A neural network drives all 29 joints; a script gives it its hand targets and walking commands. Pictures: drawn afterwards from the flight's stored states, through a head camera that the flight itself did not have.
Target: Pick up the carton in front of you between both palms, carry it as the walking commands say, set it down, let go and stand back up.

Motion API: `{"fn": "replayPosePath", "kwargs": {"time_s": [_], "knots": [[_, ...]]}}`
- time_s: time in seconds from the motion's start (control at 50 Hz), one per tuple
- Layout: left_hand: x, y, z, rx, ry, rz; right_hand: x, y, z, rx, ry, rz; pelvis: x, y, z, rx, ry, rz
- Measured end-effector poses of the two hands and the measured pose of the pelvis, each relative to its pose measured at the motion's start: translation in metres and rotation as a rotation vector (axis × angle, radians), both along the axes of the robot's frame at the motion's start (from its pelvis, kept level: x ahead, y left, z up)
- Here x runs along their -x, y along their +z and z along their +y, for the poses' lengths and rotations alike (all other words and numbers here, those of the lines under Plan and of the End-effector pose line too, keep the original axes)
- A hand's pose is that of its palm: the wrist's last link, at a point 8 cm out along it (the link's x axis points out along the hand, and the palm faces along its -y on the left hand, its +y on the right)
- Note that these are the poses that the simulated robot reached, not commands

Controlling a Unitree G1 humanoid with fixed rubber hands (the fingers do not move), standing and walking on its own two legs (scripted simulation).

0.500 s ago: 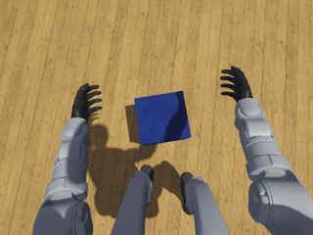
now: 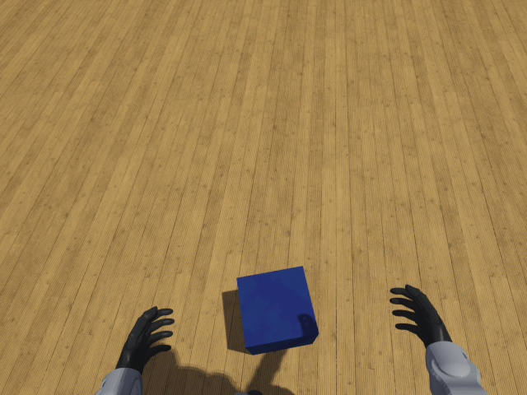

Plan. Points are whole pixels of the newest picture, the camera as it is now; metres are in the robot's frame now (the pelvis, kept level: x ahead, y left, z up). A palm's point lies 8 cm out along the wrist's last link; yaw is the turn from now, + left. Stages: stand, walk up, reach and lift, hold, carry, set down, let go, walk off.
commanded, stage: let go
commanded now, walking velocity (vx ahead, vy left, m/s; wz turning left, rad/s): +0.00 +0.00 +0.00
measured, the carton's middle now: (276, 312) +0.36 +0.03 -0.64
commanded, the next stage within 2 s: stand in 0.58 s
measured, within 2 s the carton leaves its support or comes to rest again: neither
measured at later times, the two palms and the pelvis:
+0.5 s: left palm (134, 378) +0.16 +0.22 -0.06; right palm (471, 384) +0.15 -0.24 -0.06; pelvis -0.01 -0.01 +0.01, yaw +1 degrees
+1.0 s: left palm (96, 390) +0.14 +0.29 -0.09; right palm out of the picture +0.13 -0.29 -0.07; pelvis +0.01 +0.01 +0.01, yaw -1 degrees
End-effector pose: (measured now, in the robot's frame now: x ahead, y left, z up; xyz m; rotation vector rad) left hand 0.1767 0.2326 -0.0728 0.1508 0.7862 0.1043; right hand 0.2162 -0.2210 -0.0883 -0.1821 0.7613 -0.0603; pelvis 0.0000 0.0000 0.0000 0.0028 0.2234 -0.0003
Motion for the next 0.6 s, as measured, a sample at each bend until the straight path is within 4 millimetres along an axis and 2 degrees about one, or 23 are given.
{"fn": "replayPosePath", "kwargs": {"time_s": [0.12,0.26,0.44,0.6], "knots": [[0.019,0.013,-0.006,0.002,-0.010,0.003,0.031,0.020,-0.016,0.005,0.000,0.007,-0.004,0.008,-0.009,-0.006,0.008,-0.131],[0.018,0.015,-0.015,0.005,-0.037,0.001,0.054,0.031,-0.029,0.006,-0.007,0.025,0.000,0.009,-0.017,-0.009,0.009,-0.245],[0.019,0.014,-0.017,-0.002,-0.047,0.015,0.061,0.032,-0.025,-0.001,-0.010,0.036,0.006,0.008,-0.016,-0.008,0.003,-0.311],[0.021,0.017,0.000,-0.065,-0.011,0.031,0.065,0.024,-0.019,0.023,-0.018,0.034,0.007,0.005,-0.008,-0.004,0.011,-0.311]]}}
